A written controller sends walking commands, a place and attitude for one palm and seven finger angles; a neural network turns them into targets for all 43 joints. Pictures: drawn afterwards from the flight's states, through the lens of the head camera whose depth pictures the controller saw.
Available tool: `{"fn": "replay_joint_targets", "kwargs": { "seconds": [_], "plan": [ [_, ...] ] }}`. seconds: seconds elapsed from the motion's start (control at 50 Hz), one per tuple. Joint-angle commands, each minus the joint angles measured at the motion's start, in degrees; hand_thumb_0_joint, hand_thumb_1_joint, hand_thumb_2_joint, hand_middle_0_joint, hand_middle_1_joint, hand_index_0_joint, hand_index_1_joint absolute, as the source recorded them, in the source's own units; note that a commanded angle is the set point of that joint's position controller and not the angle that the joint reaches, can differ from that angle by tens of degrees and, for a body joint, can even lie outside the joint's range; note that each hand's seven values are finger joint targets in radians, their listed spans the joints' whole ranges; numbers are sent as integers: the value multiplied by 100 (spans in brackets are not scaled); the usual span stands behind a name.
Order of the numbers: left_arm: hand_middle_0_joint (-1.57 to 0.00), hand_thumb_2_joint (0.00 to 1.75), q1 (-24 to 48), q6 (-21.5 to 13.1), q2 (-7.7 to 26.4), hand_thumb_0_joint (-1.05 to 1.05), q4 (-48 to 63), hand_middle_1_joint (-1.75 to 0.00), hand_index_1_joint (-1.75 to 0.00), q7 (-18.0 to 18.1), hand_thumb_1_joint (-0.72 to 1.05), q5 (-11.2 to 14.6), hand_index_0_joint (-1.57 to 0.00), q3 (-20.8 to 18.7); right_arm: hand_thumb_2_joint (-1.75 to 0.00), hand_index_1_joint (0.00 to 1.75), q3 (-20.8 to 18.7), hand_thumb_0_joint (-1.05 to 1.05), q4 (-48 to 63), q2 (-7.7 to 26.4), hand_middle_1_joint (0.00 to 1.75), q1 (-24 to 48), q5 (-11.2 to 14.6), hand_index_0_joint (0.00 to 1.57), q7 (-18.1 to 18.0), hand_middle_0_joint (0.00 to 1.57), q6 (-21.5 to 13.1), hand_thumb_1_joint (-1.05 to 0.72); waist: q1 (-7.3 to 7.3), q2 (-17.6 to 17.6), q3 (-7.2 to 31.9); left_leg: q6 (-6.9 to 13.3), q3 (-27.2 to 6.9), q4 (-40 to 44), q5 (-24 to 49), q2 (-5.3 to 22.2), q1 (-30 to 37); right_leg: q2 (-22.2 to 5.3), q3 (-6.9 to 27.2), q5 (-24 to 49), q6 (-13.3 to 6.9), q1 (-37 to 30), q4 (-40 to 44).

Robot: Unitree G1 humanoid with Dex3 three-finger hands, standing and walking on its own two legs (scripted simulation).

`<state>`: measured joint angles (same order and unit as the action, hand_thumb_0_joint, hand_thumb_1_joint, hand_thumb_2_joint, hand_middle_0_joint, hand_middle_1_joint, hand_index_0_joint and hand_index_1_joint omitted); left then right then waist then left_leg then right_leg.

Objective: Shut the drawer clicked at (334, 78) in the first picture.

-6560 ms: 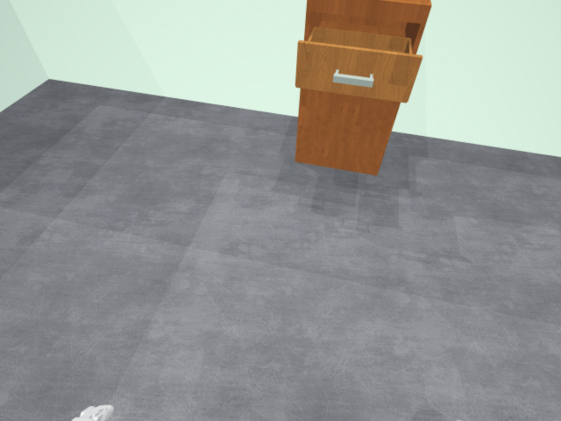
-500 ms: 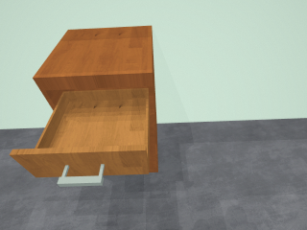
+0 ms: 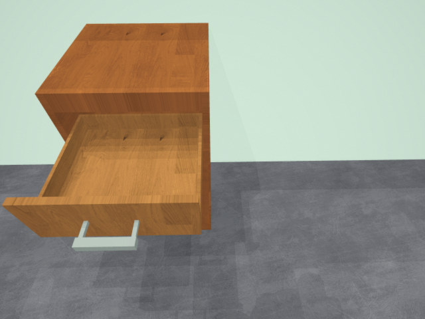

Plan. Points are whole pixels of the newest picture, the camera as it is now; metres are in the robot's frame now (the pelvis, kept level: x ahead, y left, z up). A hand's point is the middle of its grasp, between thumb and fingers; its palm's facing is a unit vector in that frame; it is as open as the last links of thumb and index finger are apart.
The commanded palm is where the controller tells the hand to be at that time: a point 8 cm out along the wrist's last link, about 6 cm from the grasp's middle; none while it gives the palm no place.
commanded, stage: look again from close up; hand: left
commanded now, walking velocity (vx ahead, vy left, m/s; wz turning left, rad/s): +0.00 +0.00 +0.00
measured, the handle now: (108, 234) +0.30 +0.26 -0.08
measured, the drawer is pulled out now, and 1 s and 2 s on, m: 0.30 0.28 0.28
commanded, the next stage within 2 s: raise the hand and make a fist in 0.48 s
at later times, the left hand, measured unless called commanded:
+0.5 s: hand out of the picture +0.05 +0.25 -0.17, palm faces +0.02 -0.98 -0.22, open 7.3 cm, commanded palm none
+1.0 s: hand out of the picture +0.13 +0.22 -0.03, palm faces +0.17 -0.98 -0.04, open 6.1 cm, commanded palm +0.10 +0.28 -0.05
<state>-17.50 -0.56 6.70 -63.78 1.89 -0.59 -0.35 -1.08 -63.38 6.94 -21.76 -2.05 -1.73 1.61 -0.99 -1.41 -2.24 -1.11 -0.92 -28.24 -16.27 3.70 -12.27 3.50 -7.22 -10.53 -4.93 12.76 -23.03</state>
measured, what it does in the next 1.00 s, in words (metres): lowers itself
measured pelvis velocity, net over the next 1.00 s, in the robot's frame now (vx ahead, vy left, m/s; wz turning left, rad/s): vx -0.02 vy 0.04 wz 0.04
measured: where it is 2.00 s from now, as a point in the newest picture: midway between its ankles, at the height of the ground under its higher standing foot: outside the picture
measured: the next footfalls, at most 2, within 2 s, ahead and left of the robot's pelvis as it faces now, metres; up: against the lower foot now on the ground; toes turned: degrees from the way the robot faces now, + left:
none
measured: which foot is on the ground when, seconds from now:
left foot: down 0.00-1.00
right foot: down 0.00-1.00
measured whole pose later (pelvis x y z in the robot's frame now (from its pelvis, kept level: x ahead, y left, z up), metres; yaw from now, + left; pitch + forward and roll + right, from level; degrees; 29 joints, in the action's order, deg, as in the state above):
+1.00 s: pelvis -0.02 +0.04 -0.07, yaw +2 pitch +12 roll +0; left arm -36.5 -35.3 8.3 1.0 -7.4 10.0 -3.7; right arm -3.8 -31.9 15.4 -7.2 -0.9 1.0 -17.5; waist 1.9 1.7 8.6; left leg 2.7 1.1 -60.9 -30.1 -2.3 -43.3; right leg 1.0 -7.6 -25.0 -5.5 46.3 -58.6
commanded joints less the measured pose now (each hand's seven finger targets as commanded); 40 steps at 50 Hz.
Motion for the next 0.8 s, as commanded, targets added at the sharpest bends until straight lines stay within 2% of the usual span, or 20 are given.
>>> {"fn": "replay_joint_targets", "kwargs": {
  "seconds": [0.0,0.04,0.08,0.1,0.14,0.16,0.18,0.22,0.3,0.42,0.54,0.56,0.58,0.6,0.62,0.64,0.66,0.7,0.76,0.78],
  "plan": [
    [-20,90,-74,-156,1142,0,557,-30,-30,107,90,-42,-20,-201,-90,30,-214,0,449,580,30,-374,83,20,-18,20,-125,-90,-70,479,533,167,66,-1468,-593,-205,-559,-1796,2220,-1868,-68,242,1149],
    [-20,90,61,-101,973,0,651,-30,-30,138,90,-63,-20,-176,-90,30,-165,0,486,457,30,-365,85,20,16,20,-118,-90,-120,651,436,171,157,-1347,-673,-112,-563,-1769,2002,-1876,-320,323,1018],
    [-20,90,274,-68,920,0,673,-30,-30,148,90,-71,-20,-177,-90,30,-135,0,423,399,30,-499,107,20,6,20,-191,-90,-247,501,51,218,174,-268,-207,-121,-66,-1525,1553,-1730,-210,901,609],
    [-20,90,236,-55,799,0,661,-30,-30,145,90,-57,-20,-143,-90,30,-97,0,374,391,30,-489,99,20,0,20,-253,-90,-165,155,-158,285,-61,305,-15,-54,-111,-1210,1301,-1358,-52,899,241],
    [-20,90,-66,-71,536,0,618,-30,-30,113,90,-6,-20,-40,-90,30,-29,0,421,618,30,-228,67,20,-33,20,-333,-90,99,-408,-212,515,-745,744,545,534,-523,-769,847,-381,203,444,-130],
    [-20,90,-183,-124,512,0,551,-30,-30,101,90,-2,-20,-27,-90,30,-5,0,439,650,30,-139,73,20,-62,20,-353,-90,174,-209,-142,532,-672,633,1106,507,-563,-759,815,202,210,115,-176],
    [-20,90,-185,-108,572,0,475,-30,-30,100,90,-8,-20,-18,-90,30,10,0,418,617,30,-59,104,20,-59,20,-379,-90,157,-548,-83,493,-693,703,1572,424,-488,-809,737,395,209,-47,-309],
    [-20,90,-191,-90,587,0,470,-30,-30,94,90,11,-20,5,-90,30,36,0,408,703,30,-25,110,20,-73,20,-390,-90,185,-729,-6,447,-656,720,2465,452,-203,-762,713,567,233,-141,-400],
    [-20,90,-162,-74,565,0,440,-30,-30,110,90,8,-20,8,-90,30,36,0,343,751,30,-6,124,20,-89,20,-377,-90,132,92,-34,392,-595,726,2269,364,3,-853,683,581,260,-183,-283],
    [-20,90,-85,-9,625,0,456,-30,-30,112,90,1,-20,-2,-90,30,38,0,278,882,30,89,134,20,-74,20,-361,-90,134,-44,-235,256,-653,1062,2341,367,148,-828,618,236,341,-69,-307],
    [-20,90,-201,-6,626,0,359,-30,-30,125,90,5,-20,-7,-90,30,37,0,158,884,30,138,154,20,-88,20,-356,-90,135,-116,-20,183,-545,995,2766,334,568,-862,629,375,357,-126,-265],
    [-20,90,-528,-102,802,0,139,-30,-30,296,90,-45,-20,22,-90,30,63,0,546,1080,30,375,227,20,-26,20,-377,-90,235,973,-184,250,-417,84,4102,580,-47,-938,691,1299,435,-158,-310],
    [-22,90,4002,-1259,2366,0,9081,-32,-32,278,90,839,-22,-1213,-90,30,-194,0,2539,1900,30,458,418,20,-102,20,-1242,-90,-427,-260,2759,-170,-593,472,3886,-27,1523,-379,465,1224,376,-72,-793],
    [-24,90,1246,-930,1710,0,7734,-34,-34,354,90,445,-24,-646,-90,30,63,0,2279,1424,30,918,261,20,-255,20,-1827,-90,24,-1124,2438,-363,-537,801,4599,265,1873,-385,460,-278,271,327,-1416],
    [-26,90,690,-656,1103,0,7072,-37,-37,643,90,654,-26,-295,-90,30,-15,0,1787,1416,30,846,237,20,-249,20,-1990,-90,-35,-1444,1953,-601,-538,1007,4187,176,1399,-396,393,-919,357,772,-1758],
    [-28,90,-877,-138,-183,0,6102,-39,-39,594,90,718,-28,517,-90,30,1,0,1656,1123,30,629,309,20,-129,20,-1998,-90,-74,-860,1137,-620,-675,1073,3520,182,976,-446,403,-1162,433,1245,-1867],
    [-30,90,-292,-258,-80,0,6849,-41,-41,507,90,885,-30,421,-90,30,-68,0,2032,1334,30,751,291,20,-46,20,-2047,-90,-75,-738,519,-535,-666,932,3165,127,434,-509,387,-1089,430,1298,-1811],
    [-34,90,-704,-777,180,0,6874,-45,-45,247,90,871,-34,130,-90,30,-204,0,2425,1394,30,870,210,20,31,20,-2187,-90,-50,-17,303,-271,-486,92,2473,-82,-142,-412,212,-896,326,1409,-1292],
    [-40,90,-2769,-1712,97,0,5947,-52,-52,-424,90,1120,-40,-342,-90,30,-329,0,3006,1418,30,1166,214,20,202,20,-2053,-90,313,1417,794,-192,-274,-1032,2006,-311,-1386,-320,112,346,265,1309,-1458],
    [-42,90,-2401,-2033,292,0,6348,-54,-54,-576,90,1177,-42,-434,-90,30,-301,0,3221,1469,30,1242,192,20,238,20,-2030,-90,314,1365,1063,-179,-273,-1198,1523,-404,-1901,-327,189,181,239,1389,-1743]
  ]
}}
